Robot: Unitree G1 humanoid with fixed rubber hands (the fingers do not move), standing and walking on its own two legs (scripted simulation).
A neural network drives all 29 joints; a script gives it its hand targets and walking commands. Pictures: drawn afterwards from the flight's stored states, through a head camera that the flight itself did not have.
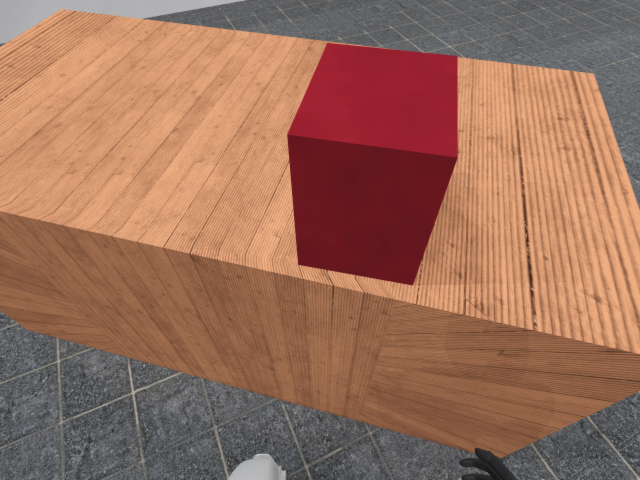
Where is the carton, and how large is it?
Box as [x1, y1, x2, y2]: [287, 43, 457, 284]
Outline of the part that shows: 327,43 287,134 298,264 412,284 457,157 457,56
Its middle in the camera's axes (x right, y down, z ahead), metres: +0.07 -0.10 +0.56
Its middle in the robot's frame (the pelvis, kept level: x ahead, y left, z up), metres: +0.52 -0.04 +0.09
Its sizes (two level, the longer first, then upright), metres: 0.212 0.178 0.246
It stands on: a pedestal, 0.71 m high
